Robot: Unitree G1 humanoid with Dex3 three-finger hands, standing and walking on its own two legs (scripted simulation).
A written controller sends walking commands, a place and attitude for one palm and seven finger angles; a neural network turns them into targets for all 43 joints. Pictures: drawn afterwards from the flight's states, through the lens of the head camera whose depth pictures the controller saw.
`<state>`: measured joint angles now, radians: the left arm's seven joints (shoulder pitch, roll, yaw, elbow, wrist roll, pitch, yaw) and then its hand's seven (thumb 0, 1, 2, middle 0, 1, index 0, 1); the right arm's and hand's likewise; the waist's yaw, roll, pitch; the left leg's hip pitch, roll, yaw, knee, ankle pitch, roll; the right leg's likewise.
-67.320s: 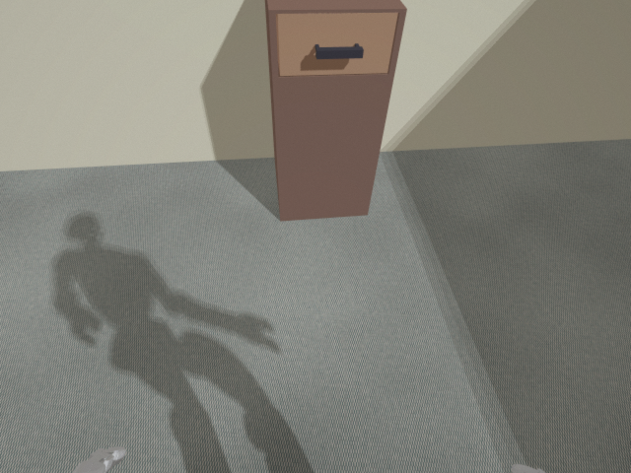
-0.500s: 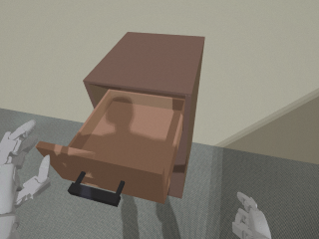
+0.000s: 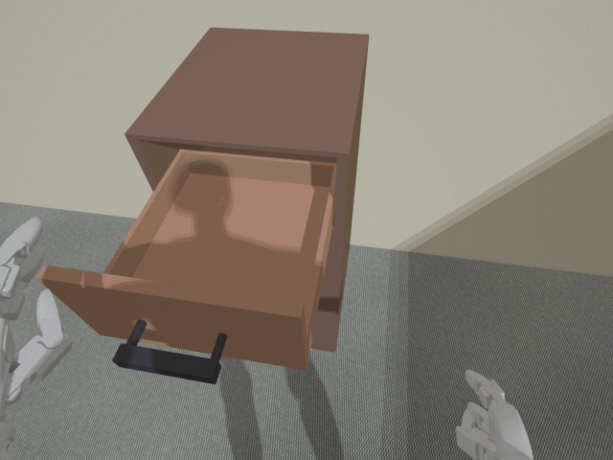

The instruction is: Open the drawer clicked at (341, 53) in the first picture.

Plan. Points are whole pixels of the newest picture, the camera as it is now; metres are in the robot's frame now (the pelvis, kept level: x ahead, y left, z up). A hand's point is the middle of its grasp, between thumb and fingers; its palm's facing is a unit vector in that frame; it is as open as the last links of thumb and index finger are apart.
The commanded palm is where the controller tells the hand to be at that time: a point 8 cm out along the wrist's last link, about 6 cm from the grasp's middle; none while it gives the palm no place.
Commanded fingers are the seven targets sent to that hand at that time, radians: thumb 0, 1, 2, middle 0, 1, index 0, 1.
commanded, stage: step back with the hand held close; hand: left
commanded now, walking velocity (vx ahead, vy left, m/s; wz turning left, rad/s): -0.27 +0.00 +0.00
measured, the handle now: (173, 348) +0.26 +0.20 -0.02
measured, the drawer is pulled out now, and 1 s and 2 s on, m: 0.29 0.29 0.29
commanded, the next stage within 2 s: stop stepping back and stand still in 0.86 s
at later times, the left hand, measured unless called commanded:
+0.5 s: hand (29, 454) +0.11 +0.22 +0.16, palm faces +0.41 -0.81 -0.43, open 7.4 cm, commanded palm +0.05 +0.27 +0.18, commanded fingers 0.00 0.90 0.90 -0.20 -0.30 -0.20 -0.30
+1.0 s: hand out of the picture -0.01 +0.18 +0.16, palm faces +0.34 -0.82 -0.46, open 7.4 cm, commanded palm -0.08 +0.24 +0.18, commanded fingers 0.00 0.90 0.90 -0.20 -0.30 -0.20 -0.30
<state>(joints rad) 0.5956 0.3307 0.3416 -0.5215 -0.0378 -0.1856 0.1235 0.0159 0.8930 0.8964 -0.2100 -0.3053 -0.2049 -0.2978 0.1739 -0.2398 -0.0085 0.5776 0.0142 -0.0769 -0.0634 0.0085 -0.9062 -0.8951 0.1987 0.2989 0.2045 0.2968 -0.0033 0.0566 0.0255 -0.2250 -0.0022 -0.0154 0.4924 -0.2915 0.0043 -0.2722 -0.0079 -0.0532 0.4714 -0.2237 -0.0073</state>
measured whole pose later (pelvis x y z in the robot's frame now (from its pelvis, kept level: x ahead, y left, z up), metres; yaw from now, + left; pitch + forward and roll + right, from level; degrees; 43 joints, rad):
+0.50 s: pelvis -0.07 -0.02 -0.01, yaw +1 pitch +1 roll +0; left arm 0.61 0.32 0.33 -0.58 -0.04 -0.21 0.16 0.02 0.89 0.90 -0.21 -0.30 -0.21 -0.30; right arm 0.19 -0.19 0.01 0.58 -0.01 -0.10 -0.05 0.01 -0.90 -0.89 0.20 0.30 0.21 0.30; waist 0.01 0.03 0.00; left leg -0.44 -0.02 -0.04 0.81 -0.39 0.00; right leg -0.38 0.01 -0.06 0.61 -0.25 -0.05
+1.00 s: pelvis -0.21 -0.05 -0.01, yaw +1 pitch +1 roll +2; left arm 0.60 0.35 0.34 -0.59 -0.04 -0.24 0.13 0.02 0.89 0.90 -0.21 -0.30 -0.21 -0.30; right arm 0.15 -0.19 -0.01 0.63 0.01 -0.10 -0.01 0.01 -0.91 -0.89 0.20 0.30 0.21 0.30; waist -0.01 0.00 0.05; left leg -0.53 0.01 -0.03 0.97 -0.40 -0.03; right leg -0.38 0.02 -0.06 0.57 -0.22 -0.08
